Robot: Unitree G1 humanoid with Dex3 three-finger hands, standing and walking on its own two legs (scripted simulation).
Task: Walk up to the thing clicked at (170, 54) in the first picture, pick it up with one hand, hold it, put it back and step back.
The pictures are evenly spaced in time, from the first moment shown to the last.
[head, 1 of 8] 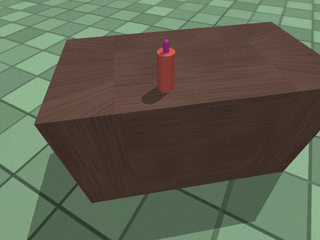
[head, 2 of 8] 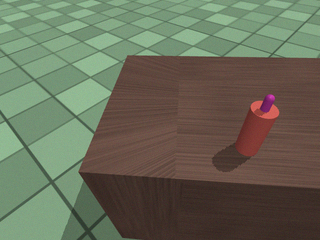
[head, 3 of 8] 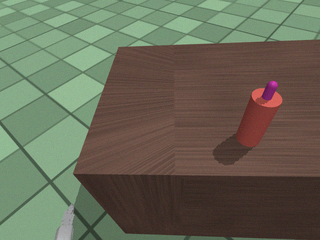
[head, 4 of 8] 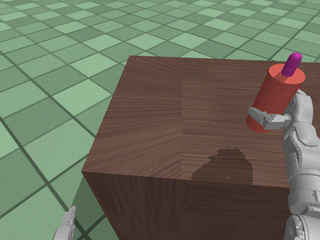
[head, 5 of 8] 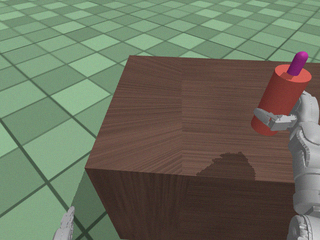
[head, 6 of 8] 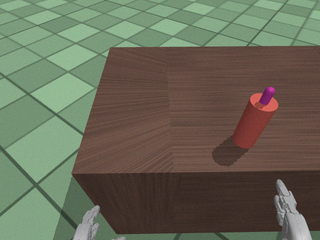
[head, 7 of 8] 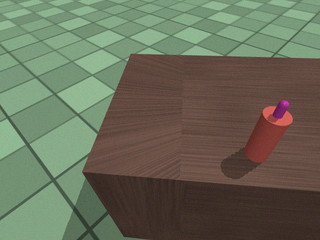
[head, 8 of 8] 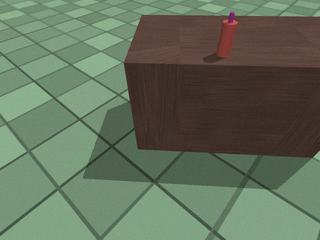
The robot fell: no
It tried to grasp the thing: yes
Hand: right
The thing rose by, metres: 0.25
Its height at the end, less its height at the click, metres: +0.00
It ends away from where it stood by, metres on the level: 0.02
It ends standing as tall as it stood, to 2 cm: yes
